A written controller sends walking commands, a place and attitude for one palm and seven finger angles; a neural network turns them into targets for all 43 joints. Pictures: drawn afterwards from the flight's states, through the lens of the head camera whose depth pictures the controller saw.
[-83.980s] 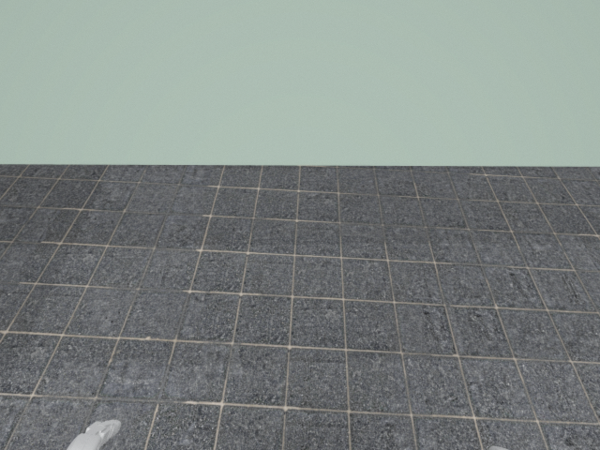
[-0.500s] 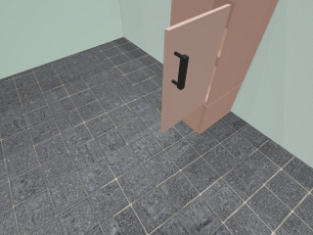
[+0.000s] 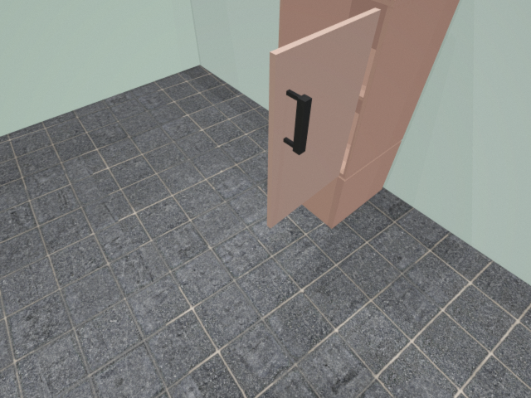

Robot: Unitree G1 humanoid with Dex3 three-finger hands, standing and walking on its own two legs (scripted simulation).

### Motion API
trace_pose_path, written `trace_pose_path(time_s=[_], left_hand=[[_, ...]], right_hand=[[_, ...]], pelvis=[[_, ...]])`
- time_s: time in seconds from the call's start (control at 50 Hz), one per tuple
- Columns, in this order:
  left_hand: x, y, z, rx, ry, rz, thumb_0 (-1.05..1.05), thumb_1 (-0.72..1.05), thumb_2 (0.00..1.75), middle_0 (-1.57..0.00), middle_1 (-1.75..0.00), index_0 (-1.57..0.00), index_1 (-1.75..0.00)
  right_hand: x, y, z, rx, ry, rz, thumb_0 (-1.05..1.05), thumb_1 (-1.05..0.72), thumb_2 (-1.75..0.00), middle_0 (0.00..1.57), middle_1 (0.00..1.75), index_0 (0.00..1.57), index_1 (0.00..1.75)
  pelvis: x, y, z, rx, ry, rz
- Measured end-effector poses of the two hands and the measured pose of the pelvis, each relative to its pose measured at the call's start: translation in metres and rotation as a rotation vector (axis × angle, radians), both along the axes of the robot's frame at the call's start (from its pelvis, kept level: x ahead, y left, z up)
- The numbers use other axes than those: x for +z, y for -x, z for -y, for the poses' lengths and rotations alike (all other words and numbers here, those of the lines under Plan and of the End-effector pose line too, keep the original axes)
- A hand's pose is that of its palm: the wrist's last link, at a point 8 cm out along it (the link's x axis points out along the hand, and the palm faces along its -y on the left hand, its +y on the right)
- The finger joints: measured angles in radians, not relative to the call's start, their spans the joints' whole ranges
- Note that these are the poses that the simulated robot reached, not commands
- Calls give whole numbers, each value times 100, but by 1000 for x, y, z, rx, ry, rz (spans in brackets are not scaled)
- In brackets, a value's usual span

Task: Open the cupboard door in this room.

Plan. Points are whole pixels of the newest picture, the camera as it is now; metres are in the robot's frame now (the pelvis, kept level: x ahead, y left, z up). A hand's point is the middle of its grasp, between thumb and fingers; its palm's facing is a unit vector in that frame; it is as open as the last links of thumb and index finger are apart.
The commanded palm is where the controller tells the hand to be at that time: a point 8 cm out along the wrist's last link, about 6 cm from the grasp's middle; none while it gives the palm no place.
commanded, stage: let the arm hang, fingers relaxed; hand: left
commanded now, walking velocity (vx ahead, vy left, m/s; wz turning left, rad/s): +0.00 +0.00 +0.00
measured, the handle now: (295, 122) +0.71 -0.04 +0.01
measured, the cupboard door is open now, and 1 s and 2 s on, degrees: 93 93 93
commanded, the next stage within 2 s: look to check the result in 0.02 s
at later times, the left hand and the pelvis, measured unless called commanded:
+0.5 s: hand out of the picture +0.05 +0.18 -0.17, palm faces +0.03 -0.97 -0.24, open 7.4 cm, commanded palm none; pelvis +0.03 -0.01 +0.00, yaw +1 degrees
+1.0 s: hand out of the picture +0.08 +0.18 -0.16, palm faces +0.03 -0.97 -0.25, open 7.4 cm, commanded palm none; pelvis +0.05 -0.02 +0.01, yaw +1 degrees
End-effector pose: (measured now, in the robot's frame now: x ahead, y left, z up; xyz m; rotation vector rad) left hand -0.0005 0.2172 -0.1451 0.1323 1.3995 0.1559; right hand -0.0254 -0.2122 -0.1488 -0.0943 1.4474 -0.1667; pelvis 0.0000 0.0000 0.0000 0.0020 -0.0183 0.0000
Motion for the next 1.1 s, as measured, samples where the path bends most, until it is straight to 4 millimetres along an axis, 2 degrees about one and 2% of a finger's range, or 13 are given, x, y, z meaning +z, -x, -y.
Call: trace_pose_path(time_s=[0.22, 0.4, 0.56, 0.8, 1.1], left_hand=[[6, -10, -5, 9, -29, -15, 1, 91, 90, -20, -30, -20, -30], [10, -34, -9, -2, -53, 19, 0, 91, 90, -20, -30, -20, -30], [13, -56, -9, -14, -59, 53, 0, 91, 90, -20, -30, -20, -30], [14, -72, -6, -19, -63, 67, 0, 91, 90, -20, -30, -20, -30], [15, -76, -6, -14, -68, 54, 1, 91, 90, -20, -30, -20, -30]], right_hand=[[1, -29, 15, 23, 15, 17, 0, -91, -90, 20, 30, 20, 30], [3, -60, 29, 49, 31, 61, 0, -91, -90, 20, 30, 20, 30], [6, -80, 41, 65, 46, 80, 0, -90, -90, 20, 30, 20, 30], [10, -93, 54, 76, 68, 76, 0, -90, -90, 20, 30, 20, 30], [10, -100, 56, 81, 69, 69, 0, -90, -90, 20, 30, 20, 30]], pelvis=[[2, -14, 6, 5, 0, -1], [4, -24, 12, 7, -1, 3], [5, -32, 17, 10, 0, 2], [6, -43, 23, 14, 1, 0], [7, -51, 25, 15, 2, -1]])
